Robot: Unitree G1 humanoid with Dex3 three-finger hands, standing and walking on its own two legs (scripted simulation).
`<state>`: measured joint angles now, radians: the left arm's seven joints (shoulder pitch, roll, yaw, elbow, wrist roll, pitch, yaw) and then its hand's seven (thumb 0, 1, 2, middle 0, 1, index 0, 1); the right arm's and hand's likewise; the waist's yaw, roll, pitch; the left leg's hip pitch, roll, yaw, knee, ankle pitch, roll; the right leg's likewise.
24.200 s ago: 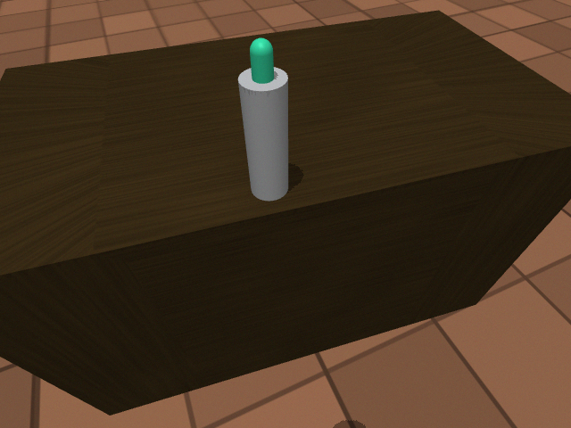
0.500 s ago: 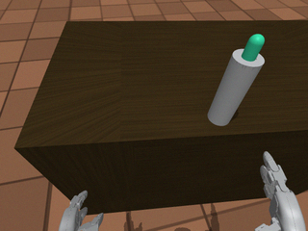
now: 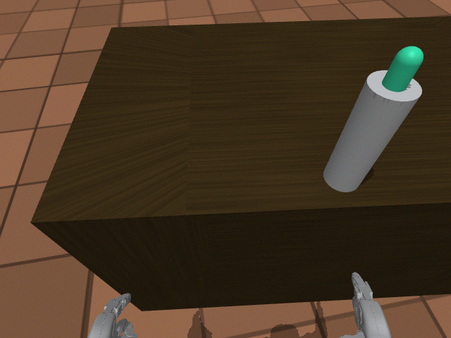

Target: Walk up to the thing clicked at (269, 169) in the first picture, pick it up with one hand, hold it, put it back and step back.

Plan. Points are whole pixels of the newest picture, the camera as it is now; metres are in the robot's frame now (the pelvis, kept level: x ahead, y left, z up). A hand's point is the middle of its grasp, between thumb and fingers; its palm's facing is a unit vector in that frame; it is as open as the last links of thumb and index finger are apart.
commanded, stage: home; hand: right
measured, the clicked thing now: (369, 128) +0.40 -0.21 +0.16
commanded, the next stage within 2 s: stand in 1.94 s
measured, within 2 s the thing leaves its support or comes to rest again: neither
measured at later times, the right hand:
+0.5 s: hand out of the picture +0.12 -0.24 -0.13, palm faces -0.05 +0.93 -0.37, open 17.4 cm
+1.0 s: hand out of the picture +0.03 -0.26 -0.15, palm faces -0.08 +0.94 -0.34, open 17.5 cm
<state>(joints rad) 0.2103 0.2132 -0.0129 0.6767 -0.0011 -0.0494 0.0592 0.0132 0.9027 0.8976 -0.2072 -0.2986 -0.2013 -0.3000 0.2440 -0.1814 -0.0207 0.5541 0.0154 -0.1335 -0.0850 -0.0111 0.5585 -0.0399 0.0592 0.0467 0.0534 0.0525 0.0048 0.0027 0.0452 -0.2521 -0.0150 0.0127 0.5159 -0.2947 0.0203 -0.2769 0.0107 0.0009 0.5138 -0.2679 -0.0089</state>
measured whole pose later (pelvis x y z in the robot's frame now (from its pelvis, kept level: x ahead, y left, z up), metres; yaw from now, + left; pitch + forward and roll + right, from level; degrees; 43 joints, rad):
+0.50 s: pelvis +0.01 +0.00 +0.00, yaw +1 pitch -1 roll +0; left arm 0.19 0.34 0.02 0.84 0.03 0.00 0.00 0.01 0.90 0.90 -0.21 -0.30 -0.20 -0.30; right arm 0.22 -0.35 0.00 0.86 -0.03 -0.04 -0.01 -0.01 0.54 -0.05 0.06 0.05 0.06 0.06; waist 0.01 -0.01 0.00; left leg -0.16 -0.02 0.00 0.48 -0.29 0.02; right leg -0.19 0.00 -0.01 0.49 -0.28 -0.01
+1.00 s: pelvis -0.03 -0.01 +0.01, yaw +1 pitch -3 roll +0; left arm 0.19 0.35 -0.01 1.10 0.02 0.00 -0.01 0.01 0.90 0.90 -0.21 -0.29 -0.20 -0.30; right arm 0.18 -0.36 0.03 1.10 -0.02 -0.02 0.01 0.00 0.55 -0.05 0.06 0.05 0.06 0.05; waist 0.01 0.00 0.04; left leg -0.12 0.00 -0.02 0.35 -0.17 0.00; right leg -0.13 0.02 -0.03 0.33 -0.15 -0.03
